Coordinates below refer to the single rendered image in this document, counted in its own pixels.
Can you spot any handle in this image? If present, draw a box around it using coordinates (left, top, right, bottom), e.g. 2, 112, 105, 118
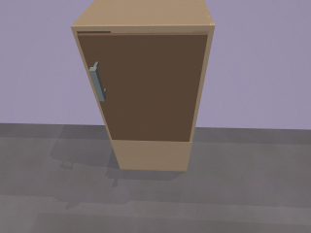
88, 61, 107, 102

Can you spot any cupboard door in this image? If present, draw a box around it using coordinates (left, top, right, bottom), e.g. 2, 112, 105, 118
77, 32, 208, 142

